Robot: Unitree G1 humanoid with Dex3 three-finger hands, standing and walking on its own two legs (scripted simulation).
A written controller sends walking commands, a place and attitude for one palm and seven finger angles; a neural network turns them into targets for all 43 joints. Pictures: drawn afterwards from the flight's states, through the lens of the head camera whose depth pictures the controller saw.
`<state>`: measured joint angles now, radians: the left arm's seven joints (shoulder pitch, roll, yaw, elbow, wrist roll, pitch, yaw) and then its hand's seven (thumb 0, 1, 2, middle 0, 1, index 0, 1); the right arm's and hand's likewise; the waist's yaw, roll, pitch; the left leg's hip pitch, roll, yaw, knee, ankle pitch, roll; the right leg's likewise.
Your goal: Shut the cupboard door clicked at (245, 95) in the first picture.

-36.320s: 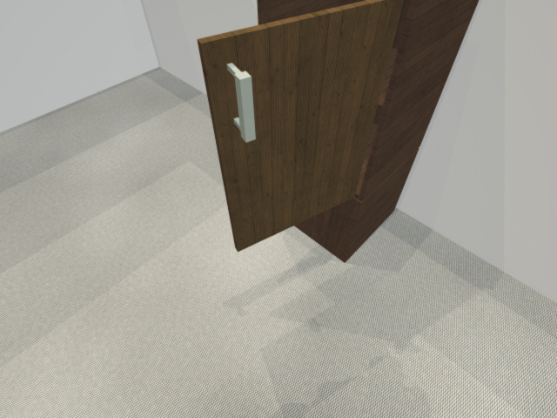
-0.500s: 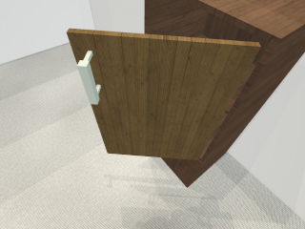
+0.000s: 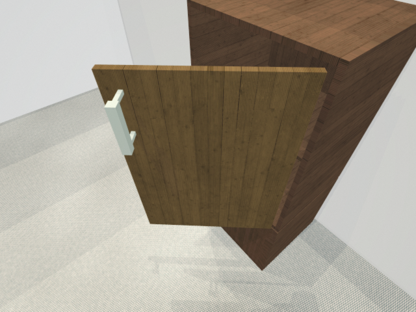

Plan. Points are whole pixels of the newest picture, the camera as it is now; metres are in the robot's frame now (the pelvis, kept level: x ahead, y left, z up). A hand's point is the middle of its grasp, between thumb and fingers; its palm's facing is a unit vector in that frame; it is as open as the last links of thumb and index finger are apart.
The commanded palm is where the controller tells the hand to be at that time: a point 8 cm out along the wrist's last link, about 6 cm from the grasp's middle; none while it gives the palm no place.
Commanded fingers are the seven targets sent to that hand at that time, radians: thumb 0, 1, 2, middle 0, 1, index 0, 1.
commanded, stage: come to a stop and stand still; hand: left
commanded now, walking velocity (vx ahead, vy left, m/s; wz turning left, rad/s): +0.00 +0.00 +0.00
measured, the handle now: (123, 123) +0.44 +0.20 +0.15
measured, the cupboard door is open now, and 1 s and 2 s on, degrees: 48 48 48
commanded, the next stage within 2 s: look again from close up in 0.20 s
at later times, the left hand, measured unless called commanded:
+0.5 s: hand out of the picture +0.03 +0.16 -0.17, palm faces -0.01 -0.98 -0.19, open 7.3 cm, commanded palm none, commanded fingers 0.00 0.90 0.90 -0.20 -0.30 -0.20 -0.30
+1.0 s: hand out of the picture +0.03 +0.16 -0.17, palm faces +0.01 -0.98 -0.18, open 7.3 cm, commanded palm none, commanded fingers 0.00 0.90 0.90 -0.20 -0.30 -0.20 -0.30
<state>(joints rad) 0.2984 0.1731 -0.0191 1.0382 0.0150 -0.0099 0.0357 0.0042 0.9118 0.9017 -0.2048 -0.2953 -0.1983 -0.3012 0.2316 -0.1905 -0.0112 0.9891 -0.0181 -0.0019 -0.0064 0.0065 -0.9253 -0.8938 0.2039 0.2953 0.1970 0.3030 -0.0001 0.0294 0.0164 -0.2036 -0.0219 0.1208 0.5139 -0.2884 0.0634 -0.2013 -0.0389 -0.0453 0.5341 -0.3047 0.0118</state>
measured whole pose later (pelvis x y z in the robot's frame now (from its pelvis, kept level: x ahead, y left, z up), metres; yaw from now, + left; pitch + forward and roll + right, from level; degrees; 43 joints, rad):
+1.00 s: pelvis +0.03 -0.01 +0.01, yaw +0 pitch +0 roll +0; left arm 0.28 0.16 -0.02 1.12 0.01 -0.02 0.04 0.01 0.92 0.90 -0.20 -0.30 -0.20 -0.30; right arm 0.24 -0.15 0.01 1.15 -0.01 -0.03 -0.03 0.01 -0.92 -0.89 0.20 0.30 0.20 0.30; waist 0.00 -0.03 0.04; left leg -0.12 -0.02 0.12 0.39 -0.27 0.04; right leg -0.13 -0.02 -0.05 0.42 -0.29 0.00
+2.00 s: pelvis +0.03 -0.02 +0.00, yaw +0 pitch +0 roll +1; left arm 0.30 0.13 -0.03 1.11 0.01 -0.02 0.03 0.01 0.92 0.90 -0.21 -0.30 -0.20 -0.30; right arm 0.27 -0.15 0.01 1.11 -0.02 -0.02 -0.03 0.02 -0.92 -0.89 0.20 0.30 0.20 0.30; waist 0.00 0.00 0.05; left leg -0.17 -0.01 0.11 0.47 -0.30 0.04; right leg -0.18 0.00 0.00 0.50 -0.33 -0.02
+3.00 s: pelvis +0.04 -0.04 +0.01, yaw +1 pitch -1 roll +1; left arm 0.27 0.17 -0.01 1.11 0.01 -0.02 0.03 0.00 0.91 0.90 -0.20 -0.30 -0.20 -0.30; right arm 0.24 -0.15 0.01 1.16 -0.02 -0.02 -0.03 0.01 -0.91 -0.89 0.20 0.30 0.20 0.30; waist 0.00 -0.02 0.05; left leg -0.10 0.01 0.08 0.38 -0.27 0.00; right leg -0.09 0.03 -0.03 0.40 -0.30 -0.04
